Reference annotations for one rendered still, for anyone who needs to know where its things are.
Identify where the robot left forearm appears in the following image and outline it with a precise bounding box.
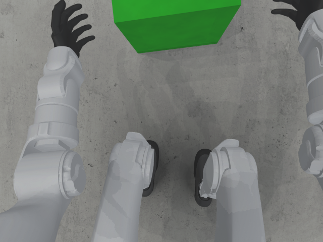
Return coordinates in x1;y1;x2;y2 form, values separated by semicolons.
14;46;85;195

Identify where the robot right upper arm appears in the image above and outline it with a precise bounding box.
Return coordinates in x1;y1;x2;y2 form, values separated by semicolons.
298;124;323;191

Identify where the left robot hand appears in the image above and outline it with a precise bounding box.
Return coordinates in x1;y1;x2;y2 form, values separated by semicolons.
51;0;95;58

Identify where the robot left foot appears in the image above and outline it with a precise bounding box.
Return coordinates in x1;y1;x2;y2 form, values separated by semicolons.
142;140;159;197

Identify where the robot left upper arm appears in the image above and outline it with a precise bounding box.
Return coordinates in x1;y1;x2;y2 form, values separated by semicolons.
0;149;86;242

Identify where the robot foot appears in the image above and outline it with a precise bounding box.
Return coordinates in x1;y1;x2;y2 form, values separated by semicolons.
142;140;159;197
194;149;212;207

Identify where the robot right foot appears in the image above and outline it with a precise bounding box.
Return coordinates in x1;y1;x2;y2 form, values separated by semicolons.
194;149;212;207

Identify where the carton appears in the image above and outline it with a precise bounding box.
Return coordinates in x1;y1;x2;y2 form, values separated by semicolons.
112;0;241;53

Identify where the robot right forearm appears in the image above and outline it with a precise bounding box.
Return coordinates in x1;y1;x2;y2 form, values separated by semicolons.
298;9;323;125

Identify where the right robot hand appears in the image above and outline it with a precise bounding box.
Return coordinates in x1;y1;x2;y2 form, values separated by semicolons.
271;0;323;31

